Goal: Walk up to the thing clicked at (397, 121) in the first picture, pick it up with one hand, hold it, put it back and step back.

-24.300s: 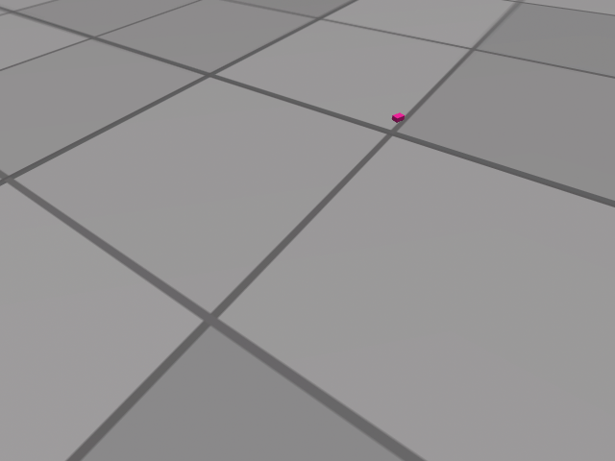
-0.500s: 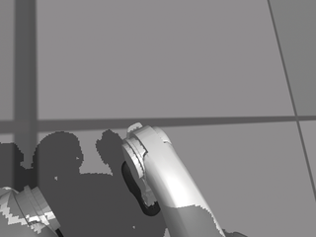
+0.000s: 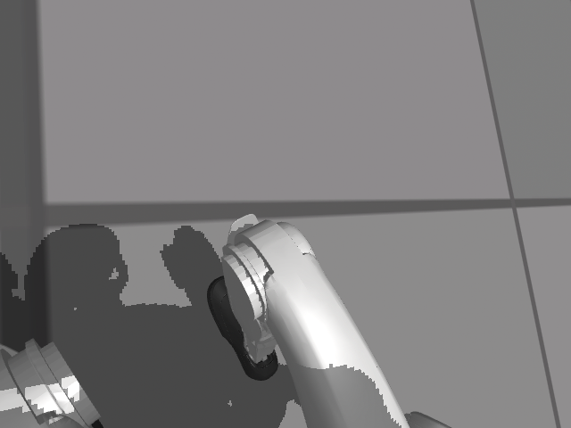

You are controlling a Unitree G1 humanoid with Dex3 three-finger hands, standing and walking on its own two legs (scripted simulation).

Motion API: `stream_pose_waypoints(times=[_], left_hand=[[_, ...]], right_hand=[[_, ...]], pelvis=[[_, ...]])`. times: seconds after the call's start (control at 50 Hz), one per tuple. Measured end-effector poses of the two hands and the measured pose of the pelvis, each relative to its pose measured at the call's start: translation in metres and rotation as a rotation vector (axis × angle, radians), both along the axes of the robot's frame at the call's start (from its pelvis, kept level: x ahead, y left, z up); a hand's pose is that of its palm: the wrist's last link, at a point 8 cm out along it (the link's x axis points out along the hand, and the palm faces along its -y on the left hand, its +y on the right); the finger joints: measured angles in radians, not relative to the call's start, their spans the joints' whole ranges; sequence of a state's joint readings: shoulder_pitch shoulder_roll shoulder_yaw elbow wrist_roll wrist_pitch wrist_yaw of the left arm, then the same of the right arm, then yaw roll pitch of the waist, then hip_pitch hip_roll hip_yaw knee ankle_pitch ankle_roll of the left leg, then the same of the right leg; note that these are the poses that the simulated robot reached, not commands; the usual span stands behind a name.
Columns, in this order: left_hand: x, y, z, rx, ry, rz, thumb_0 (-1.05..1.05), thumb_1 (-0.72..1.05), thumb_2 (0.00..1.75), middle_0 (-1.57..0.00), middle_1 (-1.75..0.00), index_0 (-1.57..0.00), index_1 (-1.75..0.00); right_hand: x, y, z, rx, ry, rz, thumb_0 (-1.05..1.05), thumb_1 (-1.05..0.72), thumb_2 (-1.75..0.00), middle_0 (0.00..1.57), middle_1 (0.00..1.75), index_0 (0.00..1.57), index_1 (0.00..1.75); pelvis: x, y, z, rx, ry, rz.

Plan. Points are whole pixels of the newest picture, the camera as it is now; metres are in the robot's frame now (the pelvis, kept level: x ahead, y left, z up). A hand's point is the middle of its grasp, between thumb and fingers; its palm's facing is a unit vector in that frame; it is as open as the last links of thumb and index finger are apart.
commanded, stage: close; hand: left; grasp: from above
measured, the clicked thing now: out of the picture +0.45 +0.30 -0.30
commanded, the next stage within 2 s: settle in 1.50 s
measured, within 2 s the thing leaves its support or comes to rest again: leaves its support in 1.94 s
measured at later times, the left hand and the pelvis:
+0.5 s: hand out of the picture +0.46 +0.29 -0.27, palm faces -0.22 -0.36 -0.91, open 10.2 cm; pelvis +0.00 +0.00 +0.00, yaw -1 degrees
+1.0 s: hand out of the picture +0.45 +0.30 -0.27, palm faces -0.21 -0.36 -0.91, open 7.9 cm; pelvis +0.00 +0.00 +0.01, yaw -1 degrees
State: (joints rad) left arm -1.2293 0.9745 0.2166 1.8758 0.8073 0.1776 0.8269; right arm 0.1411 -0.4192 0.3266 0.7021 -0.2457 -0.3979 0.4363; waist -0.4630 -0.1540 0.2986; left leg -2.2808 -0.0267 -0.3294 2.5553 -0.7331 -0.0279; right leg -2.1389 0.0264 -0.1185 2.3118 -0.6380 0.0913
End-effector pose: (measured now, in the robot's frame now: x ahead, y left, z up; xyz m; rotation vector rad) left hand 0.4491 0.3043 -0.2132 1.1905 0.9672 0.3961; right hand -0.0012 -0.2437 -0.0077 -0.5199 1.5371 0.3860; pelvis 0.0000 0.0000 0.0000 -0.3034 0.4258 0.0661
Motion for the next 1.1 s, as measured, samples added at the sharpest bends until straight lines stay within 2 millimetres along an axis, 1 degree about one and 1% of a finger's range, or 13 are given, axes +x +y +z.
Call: stream_pose_waypoints(times=[0.2,0.36,0.54,0.72,0.86,0.94,1.1], left_hand=[[0.007,-0.005,0.001,-0.002,-0.004,0.015,0.00,-0.17,0.72,-0.41,-0.87,-0.43,-0.85],[0.013,-0.008,0.001,-0.004,0.006,0.008,0.00,-0.07,0.60,-0.49,-0.80,-0.52,-0.77],[0.008,-0.009,0.001,0.005,0.012,0.001,-0.01,0.04,0.50,-0.58,-0.72,-0.62,-0.69],[0.006,-0.008,0.003,-0.001,0.003,0.025,-0.01,0.16,0.41,-0.67,-0.65,-0.72,-0.61],[0.006,-0.002,0.005,0.018,0.014,0.011,-0.02,0.22,0.35,-0.68,-0.58,-0.79,-0.57],[0.005,0.002,0.004,0.017,0.008,0.032,-0.03,0.25,0.33,-0.67,-0.55,-0.83,-0.56],[0.007,0.003,0.004,0.009,0.018,0.035,-0.03,0.26,0.30,-0.70,-0.51,-0.88,-0.53]], right_hand=[[-0.007,0.003,0.006,0.002,0.015,-0.008,0.00,-0.91,-0.90,0.20,0.30,0.20,0.30],[-0.010,0.004,0.004,0.002,0.006,-0.026,0.00,-0.91,-0.90,0.20,0.30,0.20,0.30],[-0.014,0.006,0.001,0.015,-0.004,-0.037,0.00,-0.91,-0.90,0.20,0.30,0.20,0.29],[-0.017,0.004,0.005,0.001,-0.016,-0.037,0.00,-0.91,-0.90,0.20,0.30,0.20,0.29],[-0.022,0.005,0.009,-0.008,-0.003,-0.044,0.00,-0.91,-0.90,0.20,0.30,0.20,0.29],[-0.023,0.008,0.012,-0.008,0.006,-0.046,0.00,-0.91,-0.90,0.20,0.30,0.20,0.29],[-0.018,0.010,0.014,-0.002,0.007,-0.031,0.00,-0.91,-0.90,0.20,0.30,0.20,0.29]], pelvis=[[0.001,0.001,0.002,-0.005,-0.004,-0.003],[0.000,0.000,0.001,-0.002,-0.002,-0.014],[-0.003,-0.002,0.002,0.002,-0.008,-0.018],[-0.006,-0.002,0.003,0.002,-0.017,-0.021],[-0.007,-0.001,0.005,-0.002,-0.012,-0.021],[-0.006,0.000,0.007,-0.005,-0.008,-0.019],[-0.003,0.001,0.009,-0.008,0.004,-0.019]])
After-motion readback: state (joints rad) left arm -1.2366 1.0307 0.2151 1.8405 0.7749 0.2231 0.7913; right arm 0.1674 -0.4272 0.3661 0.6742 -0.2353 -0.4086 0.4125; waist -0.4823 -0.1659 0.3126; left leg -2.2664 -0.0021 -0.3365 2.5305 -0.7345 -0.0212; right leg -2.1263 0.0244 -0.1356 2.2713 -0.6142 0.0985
